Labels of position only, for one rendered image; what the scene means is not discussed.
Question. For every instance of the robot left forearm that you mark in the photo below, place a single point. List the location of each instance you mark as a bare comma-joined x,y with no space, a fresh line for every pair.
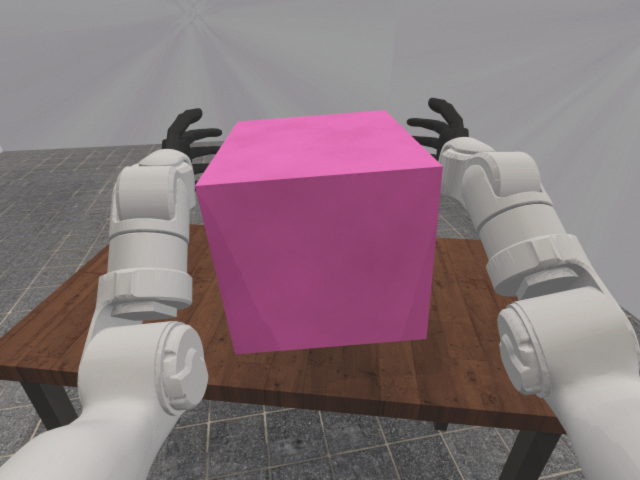
149,235

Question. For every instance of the robot left upper arm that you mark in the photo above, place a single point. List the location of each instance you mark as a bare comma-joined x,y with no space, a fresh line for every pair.
135,382

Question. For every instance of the robot right forearm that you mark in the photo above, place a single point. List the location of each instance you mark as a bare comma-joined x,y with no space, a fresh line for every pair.
529,252

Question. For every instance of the right robot hand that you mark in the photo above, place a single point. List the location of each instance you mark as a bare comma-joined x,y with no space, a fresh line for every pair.
447,132

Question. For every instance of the left robot hand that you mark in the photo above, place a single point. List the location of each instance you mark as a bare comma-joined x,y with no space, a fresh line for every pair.
180,140

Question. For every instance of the carton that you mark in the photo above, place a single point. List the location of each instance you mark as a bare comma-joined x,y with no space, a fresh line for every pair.
322,231

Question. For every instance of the robot right upper arm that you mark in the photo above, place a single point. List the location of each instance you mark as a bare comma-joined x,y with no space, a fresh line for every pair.
574,350

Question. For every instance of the table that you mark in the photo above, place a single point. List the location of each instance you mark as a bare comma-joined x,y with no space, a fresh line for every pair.
455,376

